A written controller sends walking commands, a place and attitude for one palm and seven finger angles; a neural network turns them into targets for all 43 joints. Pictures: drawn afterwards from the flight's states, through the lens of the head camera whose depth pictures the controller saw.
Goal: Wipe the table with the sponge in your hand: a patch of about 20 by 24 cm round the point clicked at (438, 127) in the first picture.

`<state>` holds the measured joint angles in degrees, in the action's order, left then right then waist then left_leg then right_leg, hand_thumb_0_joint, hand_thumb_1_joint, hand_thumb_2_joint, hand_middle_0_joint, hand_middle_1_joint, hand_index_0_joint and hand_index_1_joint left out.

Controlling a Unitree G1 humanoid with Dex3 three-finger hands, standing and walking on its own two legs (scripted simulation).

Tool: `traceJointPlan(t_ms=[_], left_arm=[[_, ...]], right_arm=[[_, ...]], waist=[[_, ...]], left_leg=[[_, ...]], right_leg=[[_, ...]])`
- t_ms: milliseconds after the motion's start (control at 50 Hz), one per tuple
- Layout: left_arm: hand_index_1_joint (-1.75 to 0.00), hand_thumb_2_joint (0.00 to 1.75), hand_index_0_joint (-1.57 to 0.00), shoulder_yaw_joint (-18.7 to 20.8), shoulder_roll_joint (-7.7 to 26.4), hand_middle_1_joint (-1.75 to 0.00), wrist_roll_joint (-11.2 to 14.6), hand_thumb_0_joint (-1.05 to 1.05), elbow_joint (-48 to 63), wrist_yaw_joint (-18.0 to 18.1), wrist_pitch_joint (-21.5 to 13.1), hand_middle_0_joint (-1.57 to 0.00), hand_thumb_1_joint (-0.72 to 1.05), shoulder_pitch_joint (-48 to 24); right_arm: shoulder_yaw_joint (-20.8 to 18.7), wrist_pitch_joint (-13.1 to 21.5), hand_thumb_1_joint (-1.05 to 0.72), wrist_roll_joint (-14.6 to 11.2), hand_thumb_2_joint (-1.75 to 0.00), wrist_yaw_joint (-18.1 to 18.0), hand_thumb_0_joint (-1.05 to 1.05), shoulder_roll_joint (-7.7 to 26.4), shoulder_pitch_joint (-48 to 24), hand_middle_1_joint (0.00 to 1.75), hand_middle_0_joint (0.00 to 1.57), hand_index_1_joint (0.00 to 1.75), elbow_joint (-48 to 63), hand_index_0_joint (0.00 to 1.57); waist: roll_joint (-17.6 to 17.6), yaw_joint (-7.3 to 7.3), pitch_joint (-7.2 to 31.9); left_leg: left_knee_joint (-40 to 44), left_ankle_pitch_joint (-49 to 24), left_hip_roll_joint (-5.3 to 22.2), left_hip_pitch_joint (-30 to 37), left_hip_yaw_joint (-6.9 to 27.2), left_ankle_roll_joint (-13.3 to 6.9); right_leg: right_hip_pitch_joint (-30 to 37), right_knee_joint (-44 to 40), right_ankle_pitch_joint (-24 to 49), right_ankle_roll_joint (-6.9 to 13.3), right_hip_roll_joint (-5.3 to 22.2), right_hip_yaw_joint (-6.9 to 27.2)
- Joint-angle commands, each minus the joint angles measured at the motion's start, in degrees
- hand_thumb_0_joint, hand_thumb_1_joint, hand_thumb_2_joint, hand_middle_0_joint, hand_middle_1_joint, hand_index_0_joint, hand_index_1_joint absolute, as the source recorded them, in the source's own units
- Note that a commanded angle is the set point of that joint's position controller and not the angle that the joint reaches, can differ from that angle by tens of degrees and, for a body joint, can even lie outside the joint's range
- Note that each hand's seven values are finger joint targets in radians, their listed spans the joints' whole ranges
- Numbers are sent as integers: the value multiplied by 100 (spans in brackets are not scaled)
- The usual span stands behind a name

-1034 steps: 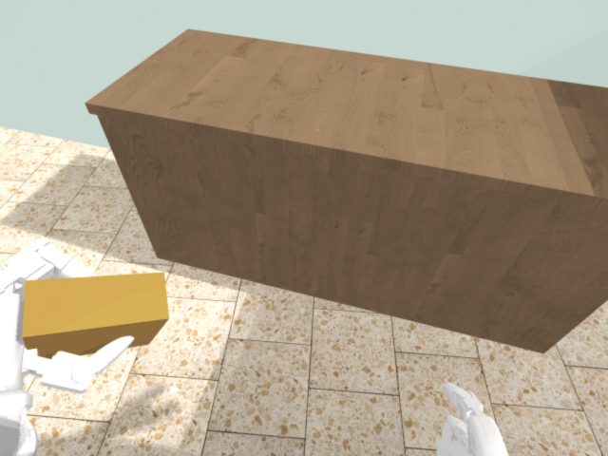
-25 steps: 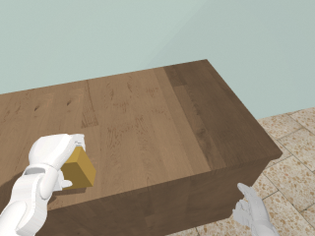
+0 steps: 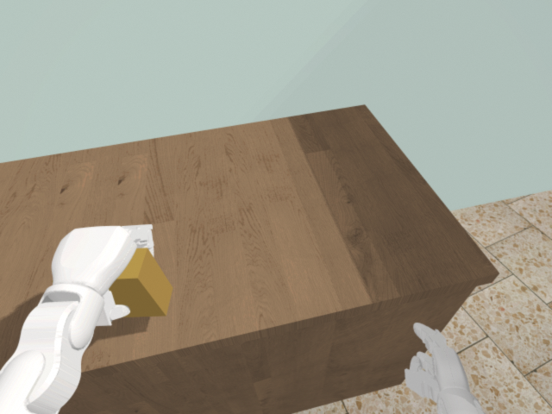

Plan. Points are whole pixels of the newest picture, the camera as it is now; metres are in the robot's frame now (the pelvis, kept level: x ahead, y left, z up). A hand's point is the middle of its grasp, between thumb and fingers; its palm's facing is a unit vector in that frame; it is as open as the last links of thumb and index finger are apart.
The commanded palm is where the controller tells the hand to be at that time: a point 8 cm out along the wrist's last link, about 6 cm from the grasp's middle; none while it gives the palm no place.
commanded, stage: move the sponge above the wiping area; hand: left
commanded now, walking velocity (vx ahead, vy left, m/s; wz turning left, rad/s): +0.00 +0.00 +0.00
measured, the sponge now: (124, 291) +0.23 +0.28 +0.05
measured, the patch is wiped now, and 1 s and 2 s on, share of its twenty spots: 0.00 0.00 0.00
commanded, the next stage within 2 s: lower the sponge onto the table in 1.44 s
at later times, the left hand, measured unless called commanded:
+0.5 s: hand (120, 250) +0.25 +0.26 +0.13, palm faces +0.16 -0.01 -0.99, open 9.2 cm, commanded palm +0.22 +0.29 +0.18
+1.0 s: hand (96, 236) +0.26 +0.30 +0.14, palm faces +0.18 +0.02 -0.98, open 9.1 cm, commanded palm +0.22 +0.30 +0.18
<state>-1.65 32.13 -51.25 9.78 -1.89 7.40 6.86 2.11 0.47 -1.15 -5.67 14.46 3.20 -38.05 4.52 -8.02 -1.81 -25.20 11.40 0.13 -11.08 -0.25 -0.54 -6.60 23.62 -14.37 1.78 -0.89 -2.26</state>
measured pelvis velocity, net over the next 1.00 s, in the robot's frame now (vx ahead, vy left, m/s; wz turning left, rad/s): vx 0.00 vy -0.02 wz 0.00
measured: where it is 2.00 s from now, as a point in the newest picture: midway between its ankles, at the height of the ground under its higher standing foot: outside the picture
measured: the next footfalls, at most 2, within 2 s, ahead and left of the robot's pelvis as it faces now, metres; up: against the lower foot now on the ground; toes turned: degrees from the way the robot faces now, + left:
none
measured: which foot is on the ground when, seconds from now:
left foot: down 0.00-1.00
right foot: down 0.00-1.00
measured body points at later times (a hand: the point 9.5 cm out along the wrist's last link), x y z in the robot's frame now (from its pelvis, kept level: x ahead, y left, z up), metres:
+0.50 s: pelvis +0.00 -0.01 +0.00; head -0.01 -0.04 +0.45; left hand +0.24 +0.26 +0.18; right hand +0.24 -0.19 -0.09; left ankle +0.03 +0.11 -0.74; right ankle -0.01 -0.11 -0.74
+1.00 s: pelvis +0.00 -0.02 +0.00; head +0.00 -0.05 +0.45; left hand +0.25 +0.29 +0.19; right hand +0.24 -0.22 -0.09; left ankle +0.03 +0.11 -0.74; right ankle -0.01 -0.11 -0.74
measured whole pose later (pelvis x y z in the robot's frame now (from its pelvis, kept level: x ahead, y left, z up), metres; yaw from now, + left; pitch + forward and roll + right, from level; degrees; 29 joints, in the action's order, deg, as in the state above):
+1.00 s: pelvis +0.00 -0.02 +0.00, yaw +0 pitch -3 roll +0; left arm 0.4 33.1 -50.3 2.4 4.4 14.4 -2.4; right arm 1.8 -0.2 -2.9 -5.8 14.7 2.2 -40.9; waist 5.8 -8.2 -1.4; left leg -24.5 11.0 1.0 -10.4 0.6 0.8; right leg -6.1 23.4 -14.3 2.8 -1.9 -2.7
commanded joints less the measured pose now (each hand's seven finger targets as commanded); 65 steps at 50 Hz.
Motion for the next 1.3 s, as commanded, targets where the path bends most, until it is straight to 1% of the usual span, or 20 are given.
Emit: traceJointPlan(t_ms=[0,100,120,220,300,340,440,580,620,700,800,820,860,920,1000,1060,1120,1160,1200,1280], left_arm=[[-160,130,-120,2059,1932,-160,-122,0,938,1178,680,-120,10,-2132],[-160,130,-120,1191,1159,-160,383,0,44,493,1792,-120,10,-1320],[-160,130,-120,580,577,-160,470,0,232,240,1877,-120,10,-1055],[-160,130,-120,-108,294,-160,302,0,975,-389,1660,-120,10,-1297],[-160,130,-120,989,1836,-160,-456,0,2177,-10,854,-120,10,-2737],[-160,130,-120,1570,2138,-160,-770,0,1918,501,567,-120,10,-2581],[-160,130,-120,1559,1647,-160,-239,0,782,1251,1110,-120,10,-2471],[-160,130,-120,635,930,-160,443,0,-285,-55,2305,-120,10,-1189],[-160,130,-120,230,591,-160,460,0,-108,-447,2243,-120,10,-970],[-160,130,-120,731,1439,-160,219,0,936,-645,1437,-120,10,-1796],[-160,130,-120,2103,2753,-160,-365,0,1955,285,47,-120,10,-2653],[-160,130,-120,1883,2308,-160,-451,0,1747,549,-26,-120,10,-2643],[-160,130,-120,1761,1958,-160,-378,0,1006,928,99,-120,10,-2731],[-160,130,-120,1492,1591,-160,13,0,2,1063,833,-120,10,-2864],[-160,130,-120,1159,1426,-160,330,0,-676,434,1710,-120,10,-2017],[-160,130,-120,276,667,-160,373,0,-225,-257,1905,-120,10,-1393],[-160,130,-120,161,631,-160,286,0,252,-615,1699,-120,10,-1214],[-160,130,-120,592,1244,-160,1,0,743,-635,1327,-120,10,-1645],[-160,130,-120,1339,2066,-160,-189,0,1908,-306,781,-120,10,-2234],[-160,130,-120,1896,2057,-160,-413,0,1743,690,353,-120,10,-2016]], right_arm=[[-274,202,-90,-55,-90,78,0,605,-1190,30,20,30,767,20],[-168,12,-90,-272,-90,160,0,734,-1720,30,20,30,809,20],[-158,-17,-90,-289,-90,182,0,695,-1633,30,20,30,940,20],[-62,100,-90,-308,-90,197,0,602,-1523,30,20,30,1146,20],[-84,277,-90,-86,-90,75,0,595,-1451,30,20,30,1094,20],[-113,350,-90,50,-90,-42,0,528,-1075,30,20,30,956,20],[-208,165,-90,-99,-90,72,0,550,-1295,30,20,30,714,20],[-99,-187,-90,-345,-90,200,0,761,-1677,30,20,30,878,20],[-53,-151,-90,-380,-90,205,0,717,-1671,30,20,30,1025,20],[-56,46,-90,-295,-90,119,0,668,-1513,30,20,30,1118,20],[-148,378,-90,14,-90,-239,0,621,-1060,30,20,30,974,20],[-151,401,-90,51,-90,-250,0,522,-946,30,20,30,935,20],[-253,367,-90,-21,-90,-203,0,568,-908,30,20,30,754,20],[-278,270,-90,-197,-90,-71,0,636,-1168,30,20,30,642,20],[-183,116,-90,-296,-90,11,0,795,-1633,30,20,30,681,20],[-126,4,-90,-337,-90,159,0,741,-1560,30,20,30,957,20],[-95,20,-90,-300,-90,212,0,687,-1459,30,20,30,1104,20],[-88,22,-90,-221,-90,213,0,692,-1341,30,20,30,1101,20],[-97,130,-90,-109,-90,127,0,629,-1372,30,20,30,1175,20],[-199,201,-90,30,-90,11,0,535,-930,30,20,30,951,20]], waist=[[821,-131,1442],[-160,-31,995],[-282,78,1061],[-348,288,1226],[325,91,1785],[445,-70,2113],[331,-99,1494],[-562,120,948],[-479,226,1022],[-502,349,1449],[653,25,1774],[808,57,1653],[1065,124,1294],[352,101,1135],[-322,22,1047],[-435,164,1265],[-594,247,1423],[-655,256,1553],[-94,83,1887],[596,-51,1771]], left_leg=[[215,-1773,-109,909,595,43],[437,-1189,-145,437,441,-2],[407,-1157,-116,406,400,-52],[318,-816,-89,525,525,-199],[398,-735,-62,880,718,-219],[322,-1429,-102,1100,705,-137],[298,-1518,-138,940,507,26],[246,-1087,-216,259,340,-117],[115,-1014,-218,267,293,-196],[-86,-877,-228,580,381,-289],[-32,-1314,-283,1253,484,-227],[-1,-1411,-273,1206,467,-168],[56,-1379,-220,1081,479,-65],[259,-1024,-159,741,435,-42],[370,-1004,-235,409,363,-77],[235,-1176,-208,339,385,-141],[91,-1118,-177,426,380,-244],[52,-1159,-199,511,429,-259],[46,-1398,-196,879,505,-254],[69,-2103,-140,1112,576,-96]], right_leg=[[-128,-419,1077,531,-36,853],[-40,-435,1020,265,52,597],[5,-391,1116,190,68,364],[-218,-344,835,166,35,286],[7,-222,565,284,-105,592],[112,-220,779,415,-112,558],[4,-514,947,492,-59,910],[56,-391,1445,96,111,637],[-9,-318,1568,97,107,527],[-133,-242,1401,83,90,724],[-237,-454,1051,373,20,903],[-308,-468,917,417,25,737],[-488,-577,792,486,-2,864],[-286,-617,599,392,33,758],[-15,-470,1017,203,92,699],[123,-271,1591,105,140,441],[31,-203,1558,93,95,346],[-3,-176,1560,90,104,441],[94,-137,1575,206,36,628],[-55,-269,1514,399,-18,644]])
